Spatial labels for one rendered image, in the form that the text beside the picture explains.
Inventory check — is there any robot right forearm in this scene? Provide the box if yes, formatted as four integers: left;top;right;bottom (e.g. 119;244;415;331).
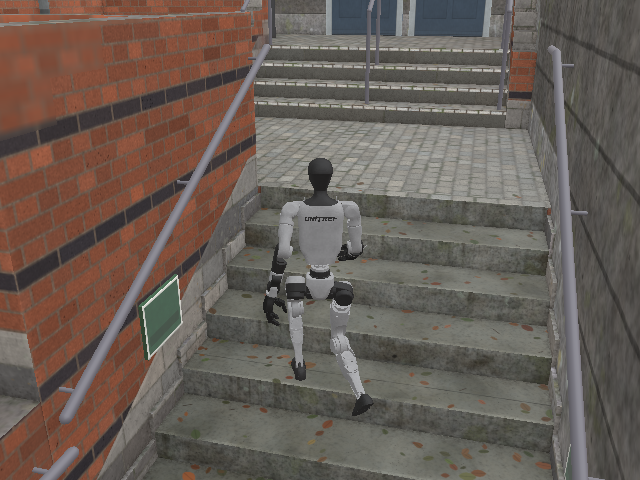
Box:
347;240;364;258

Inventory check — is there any right robot hand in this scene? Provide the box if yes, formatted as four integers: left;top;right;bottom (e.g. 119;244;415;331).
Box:
337;244;357;261

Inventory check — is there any robot left forearm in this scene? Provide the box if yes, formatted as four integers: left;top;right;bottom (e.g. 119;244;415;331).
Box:
266;243;287;298

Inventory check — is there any robot torso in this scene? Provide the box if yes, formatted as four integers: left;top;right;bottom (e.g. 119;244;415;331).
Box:
297;196;344;300

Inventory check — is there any right robot shin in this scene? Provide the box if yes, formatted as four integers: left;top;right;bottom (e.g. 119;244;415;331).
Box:
335;336;365;400

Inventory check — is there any robot right upper arm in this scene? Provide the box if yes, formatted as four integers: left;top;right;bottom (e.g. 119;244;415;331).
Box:
341;201;362;254

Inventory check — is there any left robot hand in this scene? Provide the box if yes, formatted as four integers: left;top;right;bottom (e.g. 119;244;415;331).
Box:
263;295;287;326

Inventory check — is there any robot left upper arm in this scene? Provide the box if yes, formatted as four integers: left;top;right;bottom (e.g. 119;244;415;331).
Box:
277;201;300;259

